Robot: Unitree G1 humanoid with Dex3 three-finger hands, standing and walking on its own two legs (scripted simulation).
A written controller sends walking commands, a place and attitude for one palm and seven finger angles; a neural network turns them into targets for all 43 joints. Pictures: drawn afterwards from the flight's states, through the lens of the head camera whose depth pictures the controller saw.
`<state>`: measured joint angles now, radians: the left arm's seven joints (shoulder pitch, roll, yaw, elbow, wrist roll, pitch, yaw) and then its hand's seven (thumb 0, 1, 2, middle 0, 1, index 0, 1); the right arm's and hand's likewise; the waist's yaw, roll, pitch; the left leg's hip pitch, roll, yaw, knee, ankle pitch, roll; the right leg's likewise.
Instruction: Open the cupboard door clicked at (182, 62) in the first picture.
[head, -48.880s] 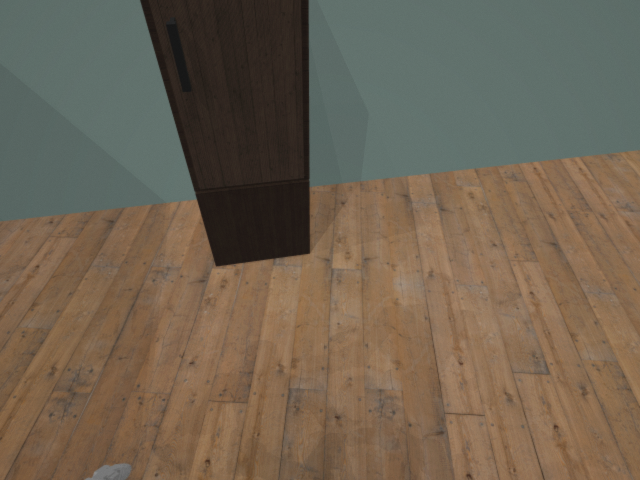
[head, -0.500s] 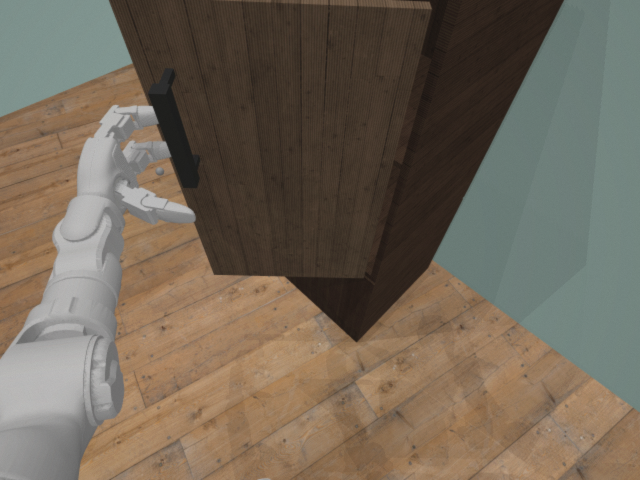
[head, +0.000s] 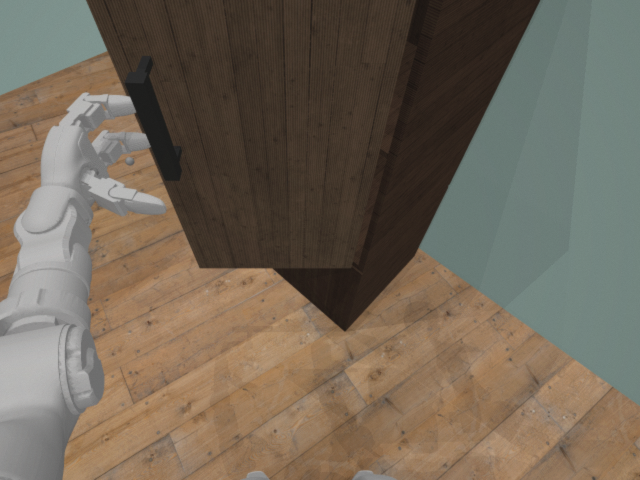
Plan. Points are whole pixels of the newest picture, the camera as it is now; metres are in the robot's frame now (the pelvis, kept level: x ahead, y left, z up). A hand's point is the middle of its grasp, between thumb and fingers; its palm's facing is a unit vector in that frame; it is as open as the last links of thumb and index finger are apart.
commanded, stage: move the hooked fingers beside the handle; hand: left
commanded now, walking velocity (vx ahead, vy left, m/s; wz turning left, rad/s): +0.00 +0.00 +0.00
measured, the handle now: (160, 123) +0.55 +0.19 +0.11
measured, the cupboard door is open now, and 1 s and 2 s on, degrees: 44 44 44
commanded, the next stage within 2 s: slide the fingers in behind the handle in 1.40 s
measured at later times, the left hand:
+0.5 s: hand (101, 163) +0.47 +0.24 +0.12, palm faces +0.00 -1.00 +0.00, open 14.0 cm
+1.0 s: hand (96, 157) +0.48 +0.25 +0.12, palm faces -0.02 -1.00 +0.01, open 14.0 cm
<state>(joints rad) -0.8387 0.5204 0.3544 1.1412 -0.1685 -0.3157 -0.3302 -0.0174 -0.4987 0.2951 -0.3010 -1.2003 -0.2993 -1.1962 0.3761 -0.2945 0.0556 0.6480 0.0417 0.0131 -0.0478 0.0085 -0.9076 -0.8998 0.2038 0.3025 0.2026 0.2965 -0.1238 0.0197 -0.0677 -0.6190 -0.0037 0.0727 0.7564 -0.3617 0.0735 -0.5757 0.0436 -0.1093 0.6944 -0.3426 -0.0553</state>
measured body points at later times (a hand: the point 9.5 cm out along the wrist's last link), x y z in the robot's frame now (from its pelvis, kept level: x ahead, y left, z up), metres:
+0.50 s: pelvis +0.01 +0.00 +0.00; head +0.08 +0.02 +0.45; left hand +0.46 +0.30 +0.12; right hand +0.04 -0.27 -0.11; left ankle +0.00 +0.07 -0.71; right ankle +0.00 -0.09 -0.71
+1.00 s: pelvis +0.01 +0.01 +0.00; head +0.09 +0.03 +0.44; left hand +0.47 +0.30 +0.12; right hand +0.03 -0.26 -0.11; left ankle +0.00 +0.07 -0.71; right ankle +0.00 -0.09 -0.71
